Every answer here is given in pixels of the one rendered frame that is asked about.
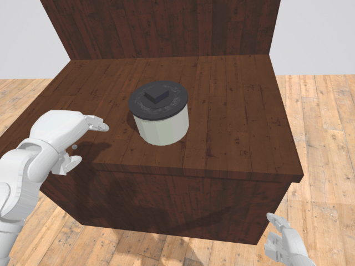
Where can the left robot forearm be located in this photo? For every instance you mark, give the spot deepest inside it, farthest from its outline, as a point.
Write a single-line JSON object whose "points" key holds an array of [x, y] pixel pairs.
{"points": [[22, 172]]}

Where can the table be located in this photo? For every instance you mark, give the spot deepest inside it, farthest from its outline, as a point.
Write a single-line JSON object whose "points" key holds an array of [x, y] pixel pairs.
{"points": [[236, 161]]}

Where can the pot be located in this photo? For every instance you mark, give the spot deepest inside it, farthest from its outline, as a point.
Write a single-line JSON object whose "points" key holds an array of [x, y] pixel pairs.
{"points": [[166, 131]]}

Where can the lid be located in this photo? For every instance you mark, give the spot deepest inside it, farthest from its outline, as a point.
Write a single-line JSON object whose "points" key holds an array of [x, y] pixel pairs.
{"points": [[144, 108]]}

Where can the right robot hand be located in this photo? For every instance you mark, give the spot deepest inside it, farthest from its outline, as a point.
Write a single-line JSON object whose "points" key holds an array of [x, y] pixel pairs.
{"points": [[281, 248]]}

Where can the right robot forearm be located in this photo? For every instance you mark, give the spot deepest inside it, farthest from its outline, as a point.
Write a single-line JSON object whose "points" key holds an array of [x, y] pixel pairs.
{"points": [[300, 260]]}

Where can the knob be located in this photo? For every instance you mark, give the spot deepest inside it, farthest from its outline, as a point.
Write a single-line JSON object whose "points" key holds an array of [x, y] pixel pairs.
{"points": [[156, 93]]}

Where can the left robot hand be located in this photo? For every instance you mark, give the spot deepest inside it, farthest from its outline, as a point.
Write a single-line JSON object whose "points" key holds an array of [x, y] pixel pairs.
{"points": [[62, 128]]}

